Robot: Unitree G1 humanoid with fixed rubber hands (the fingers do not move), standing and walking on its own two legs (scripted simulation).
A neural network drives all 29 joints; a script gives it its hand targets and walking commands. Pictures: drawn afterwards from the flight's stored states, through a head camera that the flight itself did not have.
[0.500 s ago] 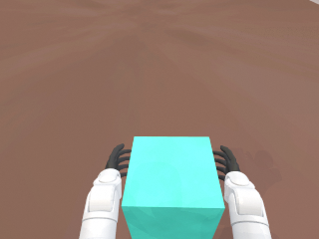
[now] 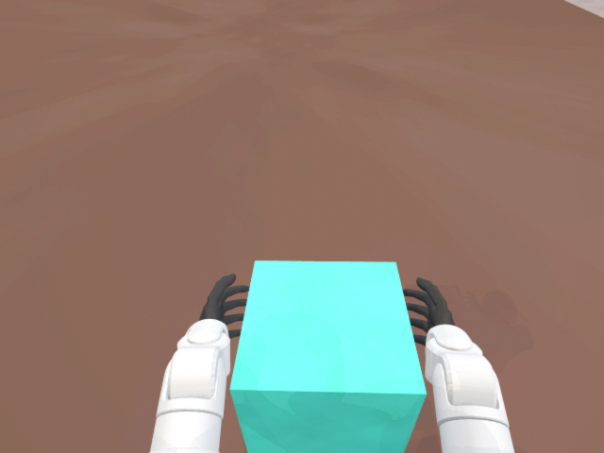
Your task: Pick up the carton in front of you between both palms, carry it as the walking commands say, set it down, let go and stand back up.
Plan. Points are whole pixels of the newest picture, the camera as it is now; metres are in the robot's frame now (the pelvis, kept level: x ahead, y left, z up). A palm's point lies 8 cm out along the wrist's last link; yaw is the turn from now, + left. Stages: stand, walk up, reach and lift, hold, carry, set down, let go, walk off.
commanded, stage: carry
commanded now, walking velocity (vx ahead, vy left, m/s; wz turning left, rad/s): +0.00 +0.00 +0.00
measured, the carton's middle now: (324, 368) +0.28 +0.00 -0.05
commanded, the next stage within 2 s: hold in 0.06 s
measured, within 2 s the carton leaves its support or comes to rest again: neither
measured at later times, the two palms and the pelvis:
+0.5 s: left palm (208, 345) +0.26 +0.15 +0.05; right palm (448, 360) +0.25 -0.15 +0.05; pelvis -0.03 +0.01 +0.01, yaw -3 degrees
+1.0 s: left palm (216, 318) +0.30 +0.15 +0.05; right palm (443, 348) +0.26 -0.15 +0.04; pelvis -0.02 +0.03 +0.00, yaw -7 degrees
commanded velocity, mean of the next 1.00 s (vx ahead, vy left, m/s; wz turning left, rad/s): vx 0.00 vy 0.00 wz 0.00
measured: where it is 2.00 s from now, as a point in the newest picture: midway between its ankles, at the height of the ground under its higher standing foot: outside the picture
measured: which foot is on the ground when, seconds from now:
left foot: down 0.00-1.00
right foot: down 0.00-1.00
